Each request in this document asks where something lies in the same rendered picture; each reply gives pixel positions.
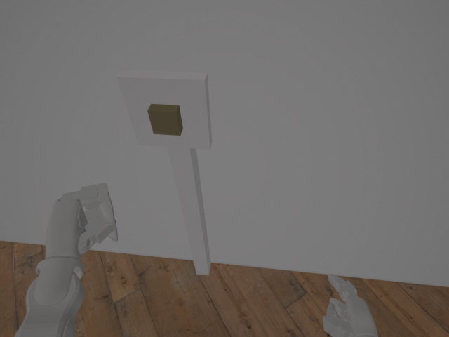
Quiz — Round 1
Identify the left robot forearm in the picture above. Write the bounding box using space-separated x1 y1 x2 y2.
15 256 85 337

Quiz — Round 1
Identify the button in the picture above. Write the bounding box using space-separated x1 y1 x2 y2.
147 104 183 136

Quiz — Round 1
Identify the robot right hand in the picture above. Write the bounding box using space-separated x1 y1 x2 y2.
323 274 378 337

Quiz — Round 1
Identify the robot left hand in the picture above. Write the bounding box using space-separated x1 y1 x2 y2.
46 183 118 261

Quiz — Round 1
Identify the panel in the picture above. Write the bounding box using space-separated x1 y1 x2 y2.
116 70 212 276

